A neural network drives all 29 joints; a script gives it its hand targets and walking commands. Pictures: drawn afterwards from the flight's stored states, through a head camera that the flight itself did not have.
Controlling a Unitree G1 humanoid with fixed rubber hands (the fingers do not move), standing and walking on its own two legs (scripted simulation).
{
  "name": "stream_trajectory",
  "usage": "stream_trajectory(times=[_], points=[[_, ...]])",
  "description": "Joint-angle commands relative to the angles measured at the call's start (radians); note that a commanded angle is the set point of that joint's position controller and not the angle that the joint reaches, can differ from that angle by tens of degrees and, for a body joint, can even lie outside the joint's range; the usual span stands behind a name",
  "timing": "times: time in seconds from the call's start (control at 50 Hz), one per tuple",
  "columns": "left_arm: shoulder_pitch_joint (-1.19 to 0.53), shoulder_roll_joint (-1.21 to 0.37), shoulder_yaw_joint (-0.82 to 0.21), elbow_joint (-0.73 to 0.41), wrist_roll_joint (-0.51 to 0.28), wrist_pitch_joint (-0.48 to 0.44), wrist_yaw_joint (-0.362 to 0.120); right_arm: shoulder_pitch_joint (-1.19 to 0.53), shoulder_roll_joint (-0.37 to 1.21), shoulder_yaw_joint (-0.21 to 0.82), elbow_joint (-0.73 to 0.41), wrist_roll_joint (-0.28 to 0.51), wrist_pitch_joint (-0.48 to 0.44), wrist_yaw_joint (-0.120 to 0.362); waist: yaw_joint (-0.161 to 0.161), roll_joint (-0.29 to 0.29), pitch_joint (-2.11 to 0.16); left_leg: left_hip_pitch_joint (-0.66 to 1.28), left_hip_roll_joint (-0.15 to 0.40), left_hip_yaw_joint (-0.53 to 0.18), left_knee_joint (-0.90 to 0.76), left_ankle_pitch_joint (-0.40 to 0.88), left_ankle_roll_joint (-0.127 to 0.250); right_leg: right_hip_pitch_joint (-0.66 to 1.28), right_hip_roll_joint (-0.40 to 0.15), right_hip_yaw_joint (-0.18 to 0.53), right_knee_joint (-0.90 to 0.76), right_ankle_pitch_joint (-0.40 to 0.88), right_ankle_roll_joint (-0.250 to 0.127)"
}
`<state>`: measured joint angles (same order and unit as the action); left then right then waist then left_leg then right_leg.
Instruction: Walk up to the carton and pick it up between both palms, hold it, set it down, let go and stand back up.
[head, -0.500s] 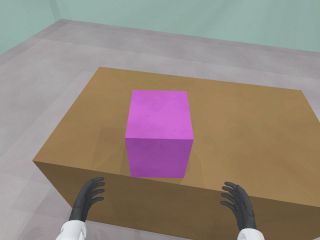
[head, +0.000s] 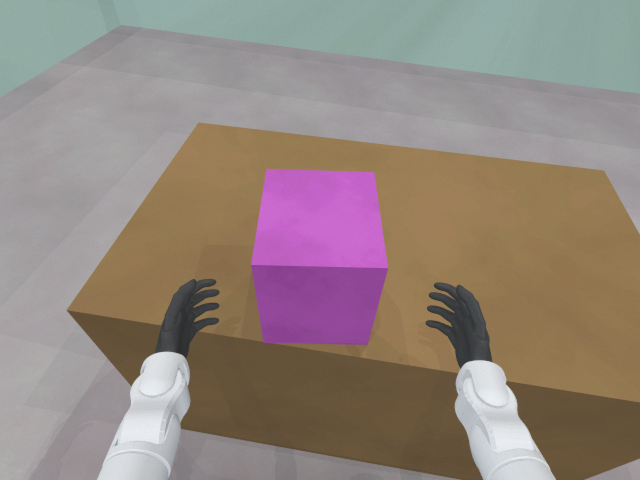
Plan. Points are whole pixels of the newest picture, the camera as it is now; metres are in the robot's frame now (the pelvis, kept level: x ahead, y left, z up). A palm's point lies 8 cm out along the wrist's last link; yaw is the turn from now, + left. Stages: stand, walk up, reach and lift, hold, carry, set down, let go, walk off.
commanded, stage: reach and lift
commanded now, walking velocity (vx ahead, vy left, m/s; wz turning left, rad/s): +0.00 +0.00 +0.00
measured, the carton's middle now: (318, 258) +0.45 +0.05 -0.02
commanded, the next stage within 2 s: none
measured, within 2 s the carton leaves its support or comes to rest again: neither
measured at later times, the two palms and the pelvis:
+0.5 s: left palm (182, 264) +0.34 +0.22 +0.08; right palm (465, 275) +0.36 -0.15 +0.07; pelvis +0.00 -0.01 +0.00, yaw +0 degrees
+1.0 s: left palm (187, 199) +0.41 +0.23 +0.13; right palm (461, 213) +0.43 -0.14 +0.12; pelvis +0.00 -0.01 +0.00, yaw +0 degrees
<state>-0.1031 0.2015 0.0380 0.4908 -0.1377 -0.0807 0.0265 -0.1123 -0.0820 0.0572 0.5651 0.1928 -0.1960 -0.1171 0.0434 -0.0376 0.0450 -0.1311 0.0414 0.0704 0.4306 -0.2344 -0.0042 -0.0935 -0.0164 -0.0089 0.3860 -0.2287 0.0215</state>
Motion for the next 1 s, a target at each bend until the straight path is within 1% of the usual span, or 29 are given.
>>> stream_trajectory(times=[0.0,0.02,0.06,0.08,0.12,0.18,0.28,0.4,0.6,0.76,0.92,0.94,0.96,0.98], points=[[-0.269,0.083,0.051,-0.273,0.026,0.043,-0.008,-0.277,-0.086,-0.015,-0.182,0.029,0.000,-0.013,0.007,0.117,-0.260,0.166,-0.042,-0.020,-0.034,0.416,-0.060,-0.007,0.045,0.019,-0.078,0.190,-0.052],[-0.296,0.089,0.067,-0.281,0.031,0.070,-0.009,-0.305,-0.084,-0.017,-0.175,0.032,0.019,-0.015,0.015,0.121,-0.242,0.164,-0.037,-0.021,-0.038,0.420,-0.061,-0.003,0.051,0.015,-0.085,0.171,-0.052],[-0.334,0.085,0.065,-0.316,0.021,0.115,-0.011,-0.340,-0.100,-0.024,-0.216,0.035,0.044,-0.025,-0.004,0.121,-0.254,0.168,-0.047,-0.013,-0.041,0.415,-0.055,-0.016,0.050,0.013,-0.091,0.166,-0.047],[-0.370,0.103,0.040,-0.349,-0.010,0.141,-0.009,-0.361,-0.105,-0.059,-0.266,0.028,0.053,-0.035,-0.006,0.122,-0.296,0.175,-0.043,-0.009,-0.039,0.396,-0.062,-0.048,0.056,0.000,-0.099,0.131,-0.041],[-0.403,0.094,0.057,-0.356,-0.006,0.195,-0.003,-0.392,-0.106,-0.059,-0.271,0.023,0.090,-0.045,0.002,0.123,-0.289,0.178,-0.042,-0.008,-0.034,0.396,-0.059,-0.067,0.058,-0.006,-0.098,0.125,-0.040],[-0.440,0.099,0.079,-0.373,0.000,0.249,-0.005,-0.433,-0.116,-0.052,-0.284,0.030,0.125,-0.058,0.006,0.110,-0.311,0.179,-0.042,-0.008,-0.030,0.418,-0.056,-0.049,0.059,-0.009,-0.094,0.154,-0.029],[-0.523,0.115,0.111,-0.362,0.004,0.293,-0.017,-0.517,-0.127,-0.043,-0.289,0.038,0.158,-0.082,0.005,0.083,-0.366,0.169,-0.047,-0.004,-0.021,0.436,-0.048,-0.006,0.058,-0.009,-0.081,0.227,-0.011],[-0.635,0.144,0.136,-0.332,0.002,0.323,-0.026,-0.636,-0.139,-0.039,-0.276,0.051,0.193,-0.105,0.001,0.070,-0.427,0.140,-0.051,0.003,-0.019,0.436,-0.044,0.043,0.058,-0.009,-0.063,0.306,0.005],[-0.829,0.202,0.150,-0.246,-0.005,0.356,-0.024,-0.836,-0.166,-0.039,-0.205,0.083,0.257,-0.127,-0.007,0.089,-0.525,0.121,-0.051,0.006,-0.008,0.453,-0.044,0.057,0.062,-0.013,-0.049,0.371,0.014],[-0.989,0.237,0.138,-0.135,-0.015,0.373,-0.010,-0.993,-0.195,-0.049,-0.114,0.109,0.307,-0.132,-0.013,0.105,-0.594,0.122,-0.050,0.000,0.005,0.468,-0.046,0.031,0.067,-0.021,-0.049,0.381,0.013],[-1.148,0.261,0.107,0.008,-0.033,0.363,0.009,-1.147,-0.230,-0.056,-0.005,0.128,0.338,-0.130,-0.014,0.111,-0.663,0.121,-0.048,-0.008,0.023,0.492,-0.055,-0.006,0.074,-0.029,-0.046,0.400,0.008],[-1.138,0.267,0.120,0.066,-0.016,0.362,0.006,-1.162,-0.224,-0.025,0.053,0.143,0.340,-0.122,0.007,0.105,-0.634,0.108,-0.057,-0.007,0.022,0.507,-0.054,-0.011,0.071,-0.018,-0.040,0.428,0.018],[-1.133,0.278,0.136,0.066,-0.013,0.356,0.002,-1.167,-0.225,-0.012,0.047,0.157,0.336,-0.118,0.019,0.082,-0.685,0.124,-0.061,-0.009,0.027,0.559,-0.051,0.026,0.076,-0.018,-0.028,0.493,0.023],[-1.166,0.290,0.147,0.042,-0.015,0.350,0.004,-1.209,-0.244,-0.013,0.022,0.162,0.330,-0.119,0.013,0.068,-0.738,0.134,-0.059,-0.012,0.031,0.579,-0.056,0.048,0.078,-0.023,-0.026,0.531,0.024]])
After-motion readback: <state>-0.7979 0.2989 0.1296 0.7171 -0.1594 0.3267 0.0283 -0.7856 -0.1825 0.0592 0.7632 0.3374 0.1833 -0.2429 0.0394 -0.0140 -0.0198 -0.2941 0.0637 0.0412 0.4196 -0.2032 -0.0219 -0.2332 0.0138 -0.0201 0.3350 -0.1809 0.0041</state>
